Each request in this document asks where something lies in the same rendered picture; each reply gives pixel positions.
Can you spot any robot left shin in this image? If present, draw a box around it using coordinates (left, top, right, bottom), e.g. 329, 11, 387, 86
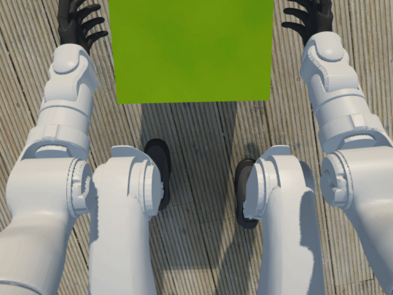
92, 145, 164, 207

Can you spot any right robot forearm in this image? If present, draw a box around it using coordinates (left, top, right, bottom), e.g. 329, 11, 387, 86
300, 31, 393, 154

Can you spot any right robot foot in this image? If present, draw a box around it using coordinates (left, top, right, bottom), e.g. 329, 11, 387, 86
235, 159, 259, 229

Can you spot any left robot forearm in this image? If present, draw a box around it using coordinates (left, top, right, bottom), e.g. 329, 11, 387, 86
6, 44, 98, 215

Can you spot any carton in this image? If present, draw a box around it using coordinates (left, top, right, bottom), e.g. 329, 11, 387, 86
108, 0, 274, 104

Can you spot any robot left hand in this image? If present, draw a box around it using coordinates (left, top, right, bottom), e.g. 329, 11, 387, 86
57, 0, 108, 56

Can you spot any left robot upper arm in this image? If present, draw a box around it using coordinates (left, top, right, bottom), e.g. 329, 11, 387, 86
0, 157, 96, 295

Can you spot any robot right hand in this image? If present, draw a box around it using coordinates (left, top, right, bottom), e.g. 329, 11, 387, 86
281, 0, 333, 47

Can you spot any right robot upper arm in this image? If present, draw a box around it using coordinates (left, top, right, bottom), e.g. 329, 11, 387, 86
319, 146, 393, 295

